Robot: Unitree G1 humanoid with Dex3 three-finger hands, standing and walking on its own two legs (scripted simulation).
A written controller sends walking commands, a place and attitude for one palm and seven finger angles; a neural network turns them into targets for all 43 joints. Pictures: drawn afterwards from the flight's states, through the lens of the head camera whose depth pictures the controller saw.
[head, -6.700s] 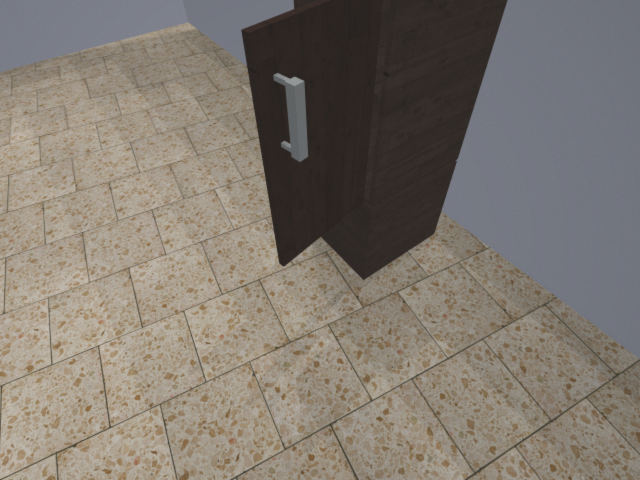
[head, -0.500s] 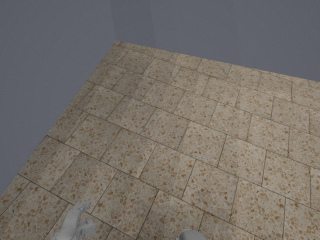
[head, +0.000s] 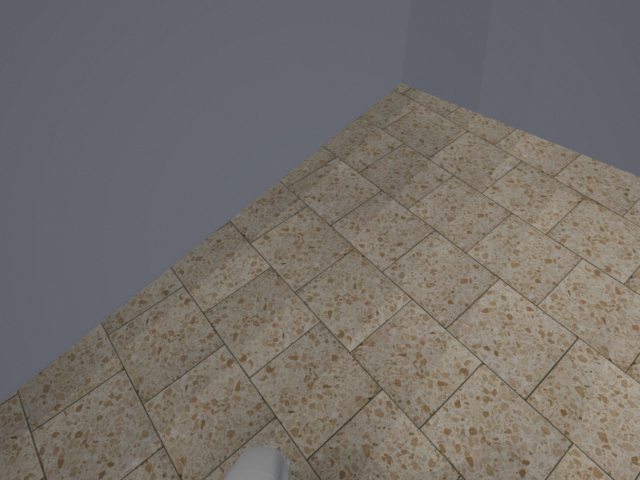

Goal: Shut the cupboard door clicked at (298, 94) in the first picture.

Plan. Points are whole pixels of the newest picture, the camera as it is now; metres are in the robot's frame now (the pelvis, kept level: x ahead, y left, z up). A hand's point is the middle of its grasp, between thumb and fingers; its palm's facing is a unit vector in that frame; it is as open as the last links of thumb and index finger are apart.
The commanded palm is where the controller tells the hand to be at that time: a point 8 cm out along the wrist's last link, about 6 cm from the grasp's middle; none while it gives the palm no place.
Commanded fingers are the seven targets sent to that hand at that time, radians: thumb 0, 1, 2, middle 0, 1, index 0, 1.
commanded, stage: walk to a spot facing it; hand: left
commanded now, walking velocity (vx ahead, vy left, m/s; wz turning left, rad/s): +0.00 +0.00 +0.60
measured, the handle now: out of the picture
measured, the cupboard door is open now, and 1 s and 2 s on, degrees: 100 100 100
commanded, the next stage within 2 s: none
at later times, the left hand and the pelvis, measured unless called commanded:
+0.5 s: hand out of the picture +0.03 +0.28 -0.17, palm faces +0.33 -0.92 -0.23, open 7.4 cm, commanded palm none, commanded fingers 0.00 0.90 0.90 -0.20 -0.30 -0.20 -0.30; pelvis -0.01 +0.05 +0.00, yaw +17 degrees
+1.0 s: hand out of the picture -0.03 +0.19 -0.15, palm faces +0.57 -0.78 -0.26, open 7.3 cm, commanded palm none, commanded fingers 0.00 0.90 0.90 -0.20 -0.30 -0.20 -0.30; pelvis +0.01 -0.02 +0.00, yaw +36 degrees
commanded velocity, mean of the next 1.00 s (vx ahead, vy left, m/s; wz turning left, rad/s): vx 0.00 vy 0.00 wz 0.60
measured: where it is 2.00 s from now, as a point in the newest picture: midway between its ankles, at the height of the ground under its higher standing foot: outside the picture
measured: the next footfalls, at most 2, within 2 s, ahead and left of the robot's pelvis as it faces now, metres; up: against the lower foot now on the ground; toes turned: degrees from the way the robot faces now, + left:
left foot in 0.22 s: +0.00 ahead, +0.15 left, +0.00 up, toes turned +16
right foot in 0.72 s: +0.07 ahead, -0.09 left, +0.00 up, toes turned +23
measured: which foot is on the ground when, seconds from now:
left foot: up 0.00-0.20, down 0.22-0.72, up 0.74-1.00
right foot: down 0.00-0.22, up 0.24-0.70, down 0.72-1.00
